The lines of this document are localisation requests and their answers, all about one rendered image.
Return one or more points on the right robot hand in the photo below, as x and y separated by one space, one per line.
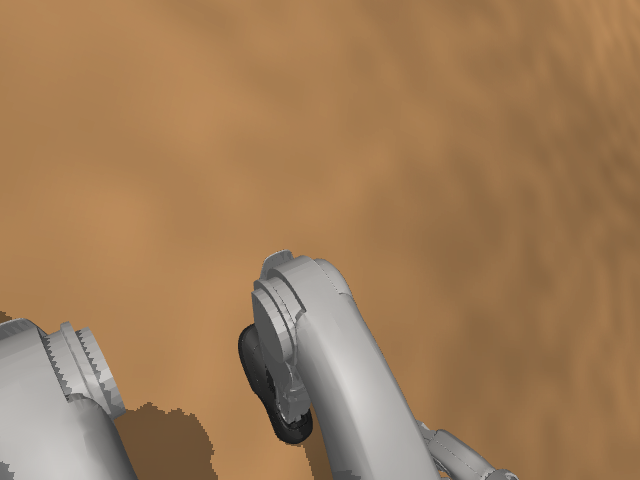
454 457

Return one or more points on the right robot foot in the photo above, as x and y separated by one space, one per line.
262 384

